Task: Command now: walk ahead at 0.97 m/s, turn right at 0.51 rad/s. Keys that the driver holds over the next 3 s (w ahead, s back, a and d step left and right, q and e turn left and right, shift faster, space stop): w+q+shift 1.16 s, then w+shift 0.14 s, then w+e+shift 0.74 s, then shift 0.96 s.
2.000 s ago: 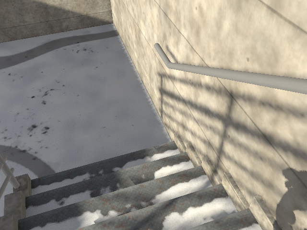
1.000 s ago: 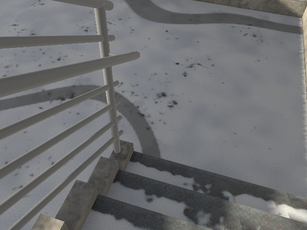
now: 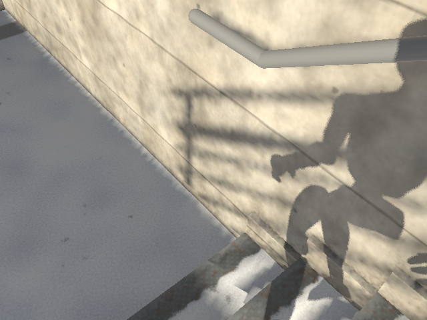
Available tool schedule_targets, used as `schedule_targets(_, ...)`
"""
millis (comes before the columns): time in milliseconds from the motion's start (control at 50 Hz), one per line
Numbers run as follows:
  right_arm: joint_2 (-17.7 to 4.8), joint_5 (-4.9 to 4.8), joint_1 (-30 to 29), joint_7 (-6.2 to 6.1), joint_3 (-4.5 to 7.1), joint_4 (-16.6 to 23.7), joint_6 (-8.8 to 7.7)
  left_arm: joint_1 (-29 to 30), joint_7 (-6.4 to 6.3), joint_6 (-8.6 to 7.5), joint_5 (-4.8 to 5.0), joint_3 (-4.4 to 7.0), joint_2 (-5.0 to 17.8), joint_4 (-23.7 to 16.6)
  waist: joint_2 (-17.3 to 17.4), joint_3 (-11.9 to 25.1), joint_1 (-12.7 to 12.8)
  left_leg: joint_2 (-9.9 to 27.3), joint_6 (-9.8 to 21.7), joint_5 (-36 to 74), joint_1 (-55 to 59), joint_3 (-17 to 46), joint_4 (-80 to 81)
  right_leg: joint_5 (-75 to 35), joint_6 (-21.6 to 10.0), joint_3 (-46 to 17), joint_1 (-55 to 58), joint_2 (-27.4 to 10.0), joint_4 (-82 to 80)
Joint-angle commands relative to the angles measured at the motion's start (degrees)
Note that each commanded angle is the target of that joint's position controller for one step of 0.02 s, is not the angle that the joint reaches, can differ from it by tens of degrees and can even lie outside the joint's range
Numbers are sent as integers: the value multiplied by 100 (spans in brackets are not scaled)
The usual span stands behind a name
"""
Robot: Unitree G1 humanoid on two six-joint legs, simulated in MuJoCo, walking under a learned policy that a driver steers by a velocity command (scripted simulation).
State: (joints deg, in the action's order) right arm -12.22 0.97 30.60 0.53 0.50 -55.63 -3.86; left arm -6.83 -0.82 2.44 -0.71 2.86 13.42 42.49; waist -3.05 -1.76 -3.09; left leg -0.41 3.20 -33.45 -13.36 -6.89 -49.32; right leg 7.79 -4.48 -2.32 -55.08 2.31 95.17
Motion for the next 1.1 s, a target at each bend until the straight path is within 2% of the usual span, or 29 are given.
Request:
schedule_targets(20, -1117, -64, -425, -22, 103, 498, -263, -62, 114, -107, 6, 27, 216, -95, 1016, -747, 506, 1412, -118, 3087, -1740, 1808, 2850, -1474, 116, -584, 1333, -34, -2501)
schedule_targets(80, -930, -58, 698, -185, 118, -91, -187, 875, 150, -185, -101, 96, 368, -32, 713, -919, 69, 1400, 352, 3628, 1248, 1889, 2129, -2080, -147, -774, -457, -200, -3337)
schedule_targets(120, -960, 204, 1575, -256, 135, -282, -182, 1737, 150, -270, -127, 125, 572, -105, 648, -817, -612, 1432, 529, 4109, 3024, 2132, 1843, -1528, -127, -516, -1583, -220, -3840)
schedule_targets(180, -388, 142, 1202, -181, 23, -206, -275, 2773, 450, -509, 5, -55, 44, -373, 529, -822, -740, 925, 664, 2970, 1136, 1990, 2141, -3395, 0, 531, 875, -559, -5551)
schedule_targets(260, -597, 105, 430, 145, 100, 60, 226, 806, -135, -130, 260, 89, 499, 235, 801, -132, -356, -47, 734, 2505, 379, 1256, 341, -2861, 401, 379, 4286, -337, -6796)
schedule_targets(300, -513, 77, 830, 245, 35, -120, 268, -371, -248, -100, 42, 198, 579, 544, 278, 239, 199, -240, 778, 2674, 158, 1247, -1767, -3671, 585, 687, 5505, -338, -7597)
schedule_targets(340, -594, 41, 196, 138, 123, 106, 375, -2419, -222, -151, -346, 399, 962, 1215, -99, 730, 1083, -609, 751, -1046, -2070, 1329, -5191, -2994, 500, -171, 8119, -1213, -6932)
schedule_targets(360, -310, -126, 863, 95, 96, 493, 315, -2545, -84, -270, -417, 256, 1095, 1083, -241, 1356, 423, -181, 698, -1673, -3186, 1776, -5493, -6559, 533, -1094, 9039, -2646, -4701)
schedule_targets(380, -329, -147, 868, -36, 4, 298, 140, -1863, 193, -365, -261, 273, 878, 910, -946, 1544, 691, 200, 616, -906, -3889, 1633, -5274, -3186, -421, -1059, 8603, -2522, -4841)
schedule_targets(400, -605, 32, 550, 166, 126, 503, 447, -2079, -136, -316, -18, 529, 1571, 1223, -1025, 1758, 595, 144, 341, -141, -4199, 1335, -6138, -2020, -1212, -3426, 8215, -3753, -6288)
schedule_targets(420, -1030, 428, -378, 316, 222, 696, 542, -1881, -318, -328, 20, 433, 1087, 1190, 337, 989, 532, 454, 165, 777, -4110, 1476, -4916, -307, -1048, -3038, 7071, -3365, -7154)
schedule_targets(440, -892, 492, -938, 337, 238, 816, 517, -1547, -377, -538, -27, 416, 1090, 1221, -203, 384, 543, 583, 11, 1164, -4215, 1761, -4612, -736, -1139, -3187, 6145, -3622, -7016)
schedule_targets(460, -707, 359, -1287, 395, 183, 911, 589, -1473, -331, -636, -52, 280, 825, 1296, 391, -457, 374, 733, -176, 1516, -3966, 1770, -3659, -1733, -1018, -2366, 4818, -3582, -6979)
schedule_targets(500, -220, 63, -1408, 457, 41, 1112, 723, -235, -328, -848, -71, 363, 1083, 1093, -300, -699, -180, 1036, -328, 2523, -2259, 1841, -1898, -117, -415, -1128, 2763, -2884, -7653)
schedule_targets(520, -211, 158, -1264, 493, 55, 1055, 760, -95, -288, -948, -63, 434, 1272, 1046, -774, -541, -318, 886, -285, 3307, -2055, 1626, -2137, -105, -424, -824, 2696, -2743, -7465)
schedule_targets(560, -461, 104, -1585, 693, 244, 1223, 663, -270, -318, -1097, 68, 186, 315, 1296, -647, -700, -487, 710, -5, 6345, -1656, 1827, -127, 1149, 362, 597, 2286, -1854, -6724)
schedule_targets(580, -333, -49, -1378, 539, 202, 1160, 538, 173, -134, -1062, 287, 47, 17, 1347, -1547, -294, -688, 544, -29, 6927, -162, 1457, 102, 2343, 649, 1369, 1578, -1331, -6661)
schedule_targets(620, -437, -251, -1441, 368, 255, 992, 580, 121, 39, -1066, -14, 165, 415, 1181, -773, -402, -633, 199, -139, 7211, 652, 600, -179, 3354, 679, 1688, 1138, -1562, -6426)
schedule_targets(660, -645, 63, -1486, 293, 405, 864, 578, -297, 103, -1084, -258, 223, 557, 1295, -231, -625, -485, 215, 124, 7309, 607, 244, -423, 3047, 772, 1861, 1758, -1785, -5728)
schedule_targets(740, -989, 347, 118, 53, 584, 265, 576, -1258, -1, -611, -138, 505, 1407, 1508, 38, -46, -893, -32, 819, 3188, 1210, 28, 1929, -2435, 237, 1686, 3943, -1895, -1032)
schedule_targets(760, -1099, 351, 463, 33, 648, 98, 454, -851, -75, -503, -106, 462, 1047, 1360, 1376, -364, -1404, 236, 1177, 3821, 1573, 584, 2904, 441, 202, 1609, 3025, -1163, 2153)
schedule_targets(780, -1677, 58, 75, 174, 541, -13, 298, -720, -54, -514, -287, 223, 160, 858, 2913, -1045, -382, 233, 629, 8430, 1993, 818, 479, 3660, 94, 1102, 245, -526, 3749)
schedule_targets(820, -1572, -370, 560, 50, 489, -9, 211, -254, -12, -676, -530, 83, 275, 191, 1513, 518, -270, 556, 1011, 7404, 2758, 2907, 768, 3383, 227, 475, -1134, -760, 2499)
schedule_targets(860, -1706, -101, 170, -148, 545, 203, 126, -136, 11, -687, -517, 5, 238, 188, 1227, 626, -24, 1413, 1970, 3046, 1833, 5310, 1721, 3248, 453, -308, -1500, -977, 1290)
schedule_targets(880, -1248, 60, -279, -111, 418, 368, 16, 213, -9, -600, -415, 87, 529, 318, 171, 81, 194, 1203, 1796, 2137, 836, 5020, 2011, 1727, 573, -576, -1106, -953, -99)
schedule_targets(960, -1479, 70, -577, -199, 495, 405, -133, 765, 79, -491, -386, 11, 580, 356, 732, -60, 246, 646, 1700, 3973, -415, 4498, 1947, -470, 842, -209, 941, -649, -2858)
schedule_targets(980, -1057, -67, -478, -199, 444, 268, -212, 1046, 100, -664, -221, 111, 879, 244, 482, -251, 137, 155, 1467, 3265, -361, 3873, 1266, -2027, 693, -350, 1036, -622, -4376)
schedule_targets(1020, -639, -177, -550, -99, 308, 279, -228, 1236, 293, -765, -183, -54, 234, 148, 373, 42, -202, -403, 1050, 2385, -1120, 3268, 1152, -3618, 452, 138, 2957, -163, -5646)
schedule_targets(1100, -679, 144, 145, -51, 328, 10, -101, 1154, 134, -785, 130, -56, 310, -159, 790, -341, -382, -453, 1063, 2587, 66, 3656, 223, -2521, 462, -81, 3047, -18, -6863)
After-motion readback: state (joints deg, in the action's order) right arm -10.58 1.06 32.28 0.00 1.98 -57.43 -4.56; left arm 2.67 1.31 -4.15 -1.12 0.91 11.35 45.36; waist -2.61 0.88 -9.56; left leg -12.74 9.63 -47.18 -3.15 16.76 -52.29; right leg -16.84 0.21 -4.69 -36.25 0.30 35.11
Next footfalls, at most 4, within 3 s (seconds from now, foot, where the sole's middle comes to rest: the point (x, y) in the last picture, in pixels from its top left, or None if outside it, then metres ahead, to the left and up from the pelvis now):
0.34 right None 0.40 -0.11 -0.90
0.76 left None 0.54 0.22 -1.06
1.18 right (117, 262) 1.00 0.36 -1.23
1.58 left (40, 251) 1.07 0.72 -1.23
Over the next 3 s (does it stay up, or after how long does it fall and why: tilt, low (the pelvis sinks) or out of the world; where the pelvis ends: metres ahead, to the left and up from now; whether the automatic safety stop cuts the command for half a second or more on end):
stays up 1.74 0.96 -0.46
